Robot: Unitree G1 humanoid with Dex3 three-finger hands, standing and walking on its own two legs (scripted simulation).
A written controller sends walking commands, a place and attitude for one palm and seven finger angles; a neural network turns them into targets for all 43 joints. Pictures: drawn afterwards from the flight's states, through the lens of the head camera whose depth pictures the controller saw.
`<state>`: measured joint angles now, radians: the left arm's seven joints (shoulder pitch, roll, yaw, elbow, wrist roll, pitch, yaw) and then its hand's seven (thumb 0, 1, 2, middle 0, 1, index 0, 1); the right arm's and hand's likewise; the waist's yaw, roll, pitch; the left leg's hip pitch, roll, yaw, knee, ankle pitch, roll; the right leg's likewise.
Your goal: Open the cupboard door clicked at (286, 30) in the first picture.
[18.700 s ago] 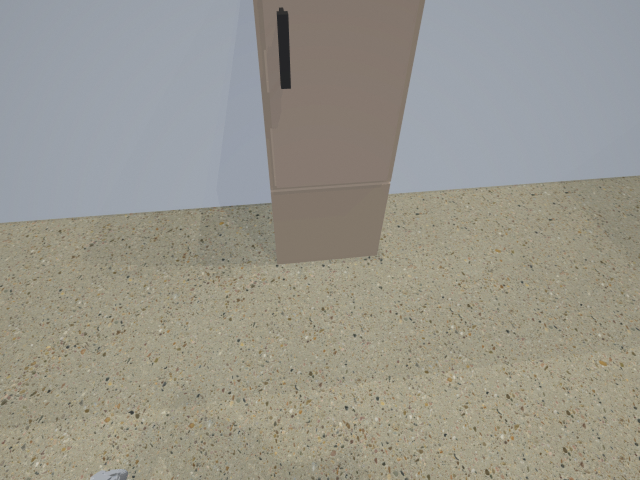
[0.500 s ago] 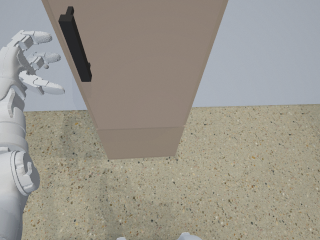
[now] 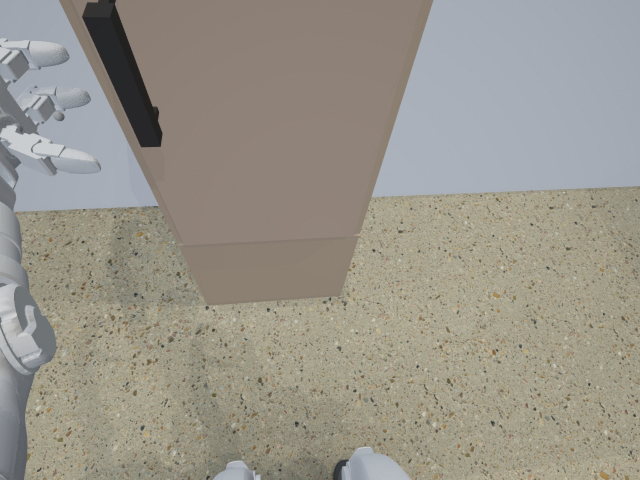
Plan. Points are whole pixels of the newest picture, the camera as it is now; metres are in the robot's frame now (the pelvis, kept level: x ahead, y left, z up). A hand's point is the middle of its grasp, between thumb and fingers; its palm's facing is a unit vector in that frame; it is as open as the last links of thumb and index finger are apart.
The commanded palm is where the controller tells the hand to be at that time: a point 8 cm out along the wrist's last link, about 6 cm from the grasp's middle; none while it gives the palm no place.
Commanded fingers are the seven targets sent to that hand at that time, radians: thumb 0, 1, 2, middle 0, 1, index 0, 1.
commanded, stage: slide the fingers in behind the handle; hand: left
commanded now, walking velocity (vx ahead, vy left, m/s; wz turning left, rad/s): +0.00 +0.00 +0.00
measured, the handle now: (132, 74) +0.57 +0.19 +0.14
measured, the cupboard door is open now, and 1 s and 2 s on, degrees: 0 0 2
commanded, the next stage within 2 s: close the thumb around the handle in 1.56 s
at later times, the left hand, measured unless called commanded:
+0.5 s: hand (97, 113) +0.51 +0.22 +0.14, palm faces +0.00 -1.00 -0.01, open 14.0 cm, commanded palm +0.48 +0.26 +0.14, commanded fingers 0.00 -0.50 0.30 -0.30 -1.20 -0.30 -1.20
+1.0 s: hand (136, 111) +0.51 +0.18 +0.14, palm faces +0.01 -1.00 -0.01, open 14.0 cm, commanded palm +0.48 +0.23 +0.14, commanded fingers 0.00 -0.50 0.30 -0.30 -1.20 -0.30 -1.20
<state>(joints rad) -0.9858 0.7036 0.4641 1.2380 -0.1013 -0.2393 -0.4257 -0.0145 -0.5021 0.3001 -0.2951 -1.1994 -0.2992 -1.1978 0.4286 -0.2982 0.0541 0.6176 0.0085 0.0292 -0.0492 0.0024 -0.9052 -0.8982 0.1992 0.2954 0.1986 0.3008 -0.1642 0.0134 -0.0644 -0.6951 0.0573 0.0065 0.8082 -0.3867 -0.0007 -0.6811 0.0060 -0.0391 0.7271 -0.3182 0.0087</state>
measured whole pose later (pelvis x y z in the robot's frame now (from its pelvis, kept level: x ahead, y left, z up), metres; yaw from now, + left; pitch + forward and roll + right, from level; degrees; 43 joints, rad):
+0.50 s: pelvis +0.01 +0.01 +0.00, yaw -1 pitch +15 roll -2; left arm -0.92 0.56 0.42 1.13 -0.10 -0.23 -0.31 -0.01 -0.50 0.30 -0.29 -1.20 -0.30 -1.20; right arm 0.44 -0.26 0.04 0.61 0.00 0.02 -0.02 0.00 -0.90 -0.90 0.20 0.30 0.20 0.30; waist -0.15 0.03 -0.10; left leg -0.66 0.05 0.02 0.80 -0.40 0.01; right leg -0.65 0.00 -0.02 0.72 -0.33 0.02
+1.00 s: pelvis +0.01 +0.00 +0.00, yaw +0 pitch +15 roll -2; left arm -0.95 0.49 0.39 1.15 -0.08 -0.24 -0.23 -0.01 -0.50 0.30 -0.29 -1.20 -0.30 -1.20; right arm 0.43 -0.28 0.03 0.63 -0.01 0.01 -0.02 0.00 -0.91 -0.90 0.20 0.30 0.20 0.30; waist -0.16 0.03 -0.09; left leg -0.65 0.06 0.02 0.79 -0.39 -0.01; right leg -0.65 0.00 -0.03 0.73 -0.33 0.00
